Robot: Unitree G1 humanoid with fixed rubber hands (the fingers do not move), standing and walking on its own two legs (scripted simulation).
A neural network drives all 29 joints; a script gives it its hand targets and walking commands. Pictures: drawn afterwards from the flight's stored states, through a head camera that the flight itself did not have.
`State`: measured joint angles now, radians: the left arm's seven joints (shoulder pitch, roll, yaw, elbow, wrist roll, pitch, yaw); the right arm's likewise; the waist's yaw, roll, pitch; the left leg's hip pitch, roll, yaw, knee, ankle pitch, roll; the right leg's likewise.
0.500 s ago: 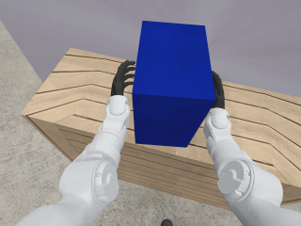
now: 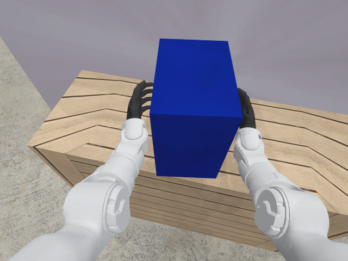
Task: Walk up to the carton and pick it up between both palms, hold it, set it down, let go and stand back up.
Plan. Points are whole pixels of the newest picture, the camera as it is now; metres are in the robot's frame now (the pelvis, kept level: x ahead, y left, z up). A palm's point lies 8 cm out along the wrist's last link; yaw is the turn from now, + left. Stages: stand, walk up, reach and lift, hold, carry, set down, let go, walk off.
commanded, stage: reach and lift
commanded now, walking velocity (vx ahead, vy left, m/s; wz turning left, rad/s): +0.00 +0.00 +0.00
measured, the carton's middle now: (189, 113) +0.48 -0.06 +0.03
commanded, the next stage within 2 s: none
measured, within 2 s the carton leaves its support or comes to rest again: leaves its support in 0.16 s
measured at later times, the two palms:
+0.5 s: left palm (120, 95) +0.42 +0.09 +0.17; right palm (253, 102) +0.40 -0.17 +0.15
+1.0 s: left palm (102, 97) +0.40 +0.11 +0.19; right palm (243, 110) +0.37 -0.14 +0.16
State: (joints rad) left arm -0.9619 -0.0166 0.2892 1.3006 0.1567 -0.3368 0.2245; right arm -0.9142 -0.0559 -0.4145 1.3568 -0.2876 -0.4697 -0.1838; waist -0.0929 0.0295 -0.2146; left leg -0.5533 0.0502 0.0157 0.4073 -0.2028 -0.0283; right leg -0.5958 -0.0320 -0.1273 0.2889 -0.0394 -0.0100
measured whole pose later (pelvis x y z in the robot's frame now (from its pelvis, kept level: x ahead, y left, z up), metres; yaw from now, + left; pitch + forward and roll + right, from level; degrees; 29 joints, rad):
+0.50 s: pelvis -0.02 +0.01 +0.00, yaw +0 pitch +11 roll -1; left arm -1.04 0.01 0.21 1.20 0.04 -0.01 0.26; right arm -1.00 -0.10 -0.24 1.25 -0.06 -0.09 -0.14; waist -0.08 0.03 -0.24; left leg -0.45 0.03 0.00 0.50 -0.24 -0.01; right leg -0.49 -0.04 -0.10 0.36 -0.07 0.01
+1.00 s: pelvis -0.02 +0.01 +0.01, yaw +1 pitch -2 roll -1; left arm -0.88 -0.05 0.36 0.73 0.28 0.33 0.12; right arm -0.87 0.04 -0.31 1.00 -0.06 0.09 -0.17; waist -0.10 -0.05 -0.04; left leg -0.12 0.03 -0.02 0.37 -0.21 -0.02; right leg -0.16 -0.03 -0.11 0.26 -0.06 0.01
